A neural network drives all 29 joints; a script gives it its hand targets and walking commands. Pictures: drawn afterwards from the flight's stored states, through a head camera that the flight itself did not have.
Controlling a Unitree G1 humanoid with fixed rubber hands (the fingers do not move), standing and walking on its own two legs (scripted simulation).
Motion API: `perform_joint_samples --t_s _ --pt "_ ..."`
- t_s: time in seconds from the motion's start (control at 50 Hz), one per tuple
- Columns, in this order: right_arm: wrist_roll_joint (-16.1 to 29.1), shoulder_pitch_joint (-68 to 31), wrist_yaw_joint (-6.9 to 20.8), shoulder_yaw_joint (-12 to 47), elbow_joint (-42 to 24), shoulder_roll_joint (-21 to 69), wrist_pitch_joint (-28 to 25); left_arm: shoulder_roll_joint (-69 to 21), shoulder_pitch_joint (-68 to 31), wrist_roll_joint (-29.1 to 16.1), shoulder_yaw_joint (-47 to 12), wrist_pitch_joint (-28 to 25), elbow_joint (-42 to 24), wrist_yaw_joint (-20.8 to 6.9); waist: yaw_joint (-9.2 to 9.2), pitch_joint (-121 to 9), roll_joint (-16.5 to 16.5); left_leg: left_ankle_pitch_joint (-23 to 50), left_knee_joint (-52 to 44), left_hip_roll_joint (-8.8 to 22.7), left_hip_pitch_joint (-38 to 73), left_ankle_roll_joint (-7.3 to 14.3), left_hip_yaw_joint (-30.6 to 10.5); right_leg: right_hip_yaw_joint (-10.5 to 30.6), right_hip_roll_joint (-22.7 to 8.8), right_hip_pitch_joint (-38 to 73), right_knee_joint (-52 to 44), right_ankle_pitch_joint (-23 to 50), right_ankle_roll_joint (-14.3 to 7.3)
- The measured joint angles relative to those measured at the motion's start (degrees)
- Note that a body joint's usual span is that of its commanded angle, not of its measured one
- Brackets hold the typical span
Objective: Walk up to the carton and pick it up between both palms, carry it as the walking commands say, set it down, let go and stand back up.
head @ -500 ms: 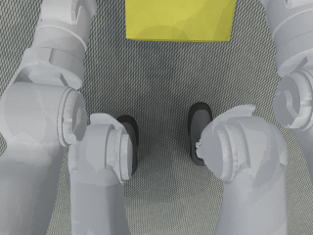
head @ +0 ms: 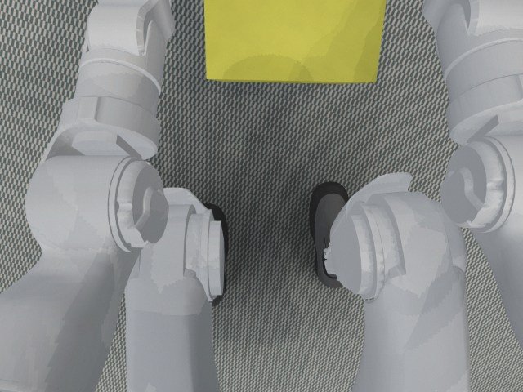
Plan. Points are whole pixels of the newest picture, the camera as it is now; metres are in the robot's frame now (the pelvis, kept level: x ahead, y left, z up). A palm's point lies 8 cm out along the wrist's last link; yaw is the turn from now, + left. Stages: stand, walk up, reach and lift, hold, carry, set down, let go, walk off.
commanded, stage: reach and lift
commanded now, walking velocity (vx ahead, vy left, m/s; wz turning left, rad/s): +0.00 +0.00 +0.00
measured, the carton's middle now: out of the picture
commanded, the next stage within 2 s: none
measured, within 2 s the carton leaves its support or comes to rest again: leaves its support in 0.60 s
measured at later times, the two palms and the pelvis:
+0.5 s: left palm out of the picture +0.56 +0.09 -0.18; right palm out of the picture +0.54 -0.20 -0.18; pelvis +0.00 +0.00 +0.00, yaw +0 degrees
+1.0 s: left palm out of the picture +0.56 +0.08 -0.11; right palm out of the picture +0.55 -0.19 -0.10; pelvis -0.01 +0.01 +0.03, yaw +0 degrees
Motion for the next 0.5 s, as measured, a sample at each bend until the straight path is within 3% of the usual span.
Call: perform_joint_samples --t_s 0.32,0.5 --pt "2.22 0.59 -0.81 1.33 -0.38 -0.04 -0.19 0.31 0.62 -3.12 -2.09 0.42 -0.62 1.13 -0.05 0.00 -0.26 -0.29 -0.06 -0.38 0.39 -0.11 0.03 0.22 0.33 0.25 0.12 -0.29 -0.04" --pt "3.18 1.65 -2.73 3.80 -2.20 0.30 0.96 0.50 1.97 -5.66 -5.18 1.47 -2.27 3.73 0.21 -0.55 -0.13 -0.14 -0.66 -0.73 0.52 -0.21 -0.01 0.46 0.69 0.40 -0.45 -0.19 0.23"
